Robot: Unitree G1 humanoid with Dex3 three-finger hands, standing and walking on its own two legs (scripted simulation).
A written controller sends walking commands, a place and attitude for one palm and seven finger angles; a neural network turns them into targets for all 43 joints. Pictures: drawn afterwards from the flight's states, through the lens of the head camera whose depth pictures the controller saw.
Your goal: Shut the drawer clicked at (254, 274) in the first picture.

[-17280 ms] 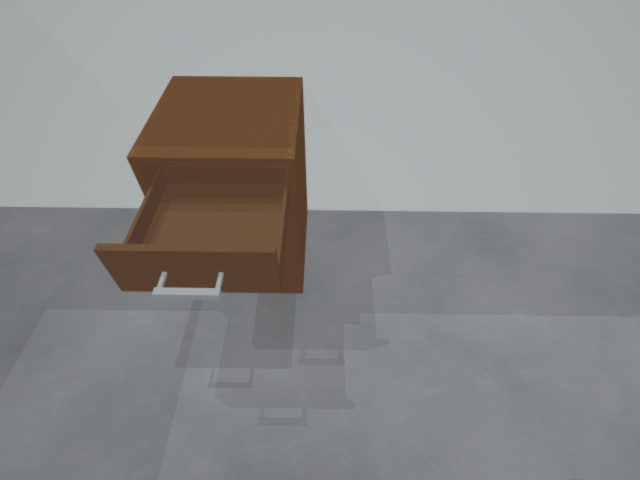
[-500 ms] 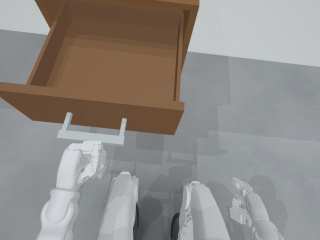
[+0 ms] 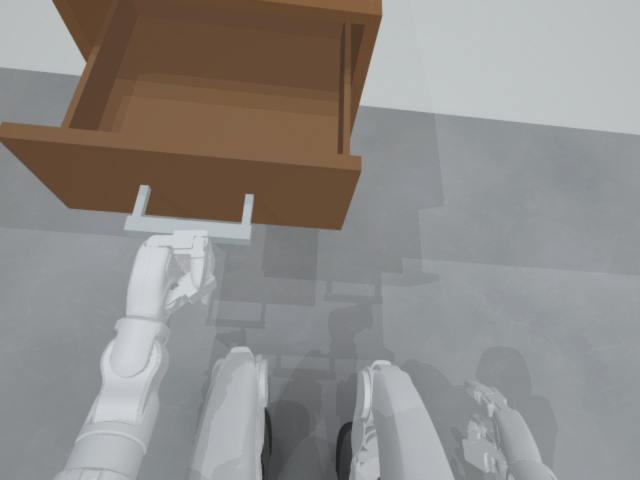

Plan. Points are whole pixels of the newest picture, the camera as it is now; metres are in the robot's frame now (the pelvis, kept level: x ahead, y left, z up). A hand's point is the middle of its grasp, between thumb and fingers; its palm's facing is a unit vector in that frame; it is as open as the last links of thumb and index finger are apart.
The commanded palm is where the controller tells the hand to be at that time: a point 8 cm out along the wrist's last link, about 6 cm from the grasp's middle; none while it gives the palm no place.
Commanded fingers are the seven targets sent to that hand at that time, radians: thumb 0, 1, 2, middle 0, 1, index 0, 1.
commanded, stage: push the drawer shut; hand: left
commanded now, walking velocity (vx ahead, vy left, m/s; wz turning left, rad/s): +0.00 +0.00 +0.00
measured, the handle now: (193, 215) +0.42 +0.18 -0.01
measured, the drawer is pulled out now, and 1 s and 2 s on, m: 0.24 0.10 0.00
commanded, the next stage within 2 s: none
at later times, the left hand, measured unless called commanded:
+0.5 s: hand (221, 228) +0.41 +0.15 -0.01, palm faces -0.03 -1.00 -0.06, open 3.1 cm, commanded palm +0.41 +0.18 +0.00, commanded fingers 0.00 0.90 0.90 -1.40 -1.60 -1.40 -1.60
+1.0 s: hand (228, 178) +0.49 +0.15 -0.01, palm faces -0.02 -1.00 -0.06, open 3.0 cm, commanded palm +0.48 +0.17 +0.00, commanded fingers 0.00 0.90 0.90 -1.40 -1.60 -1.40 -1.60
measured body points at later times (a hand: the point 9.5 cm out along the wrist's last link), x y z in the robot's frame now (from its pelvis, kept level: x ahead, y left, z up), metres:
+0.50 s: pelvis +0.00 +0.00 -0.01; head +0.17 +0.03 +0.41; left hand +0.41 +0.20 -0.01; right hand +0.15 -0.26 -0.12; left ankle +0.08 +0.10 -0.51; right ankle +0.05 -0.11 -0.51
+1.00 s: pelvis +0.00 +0.00 -0.01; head +0.19 +0.03 +0.39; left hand +0.48 +0.20 -0.01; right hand +0.09 -0.27 -0.13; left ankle +0.08 +0.10 -0.51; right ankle +0.05 -0.11 -0.51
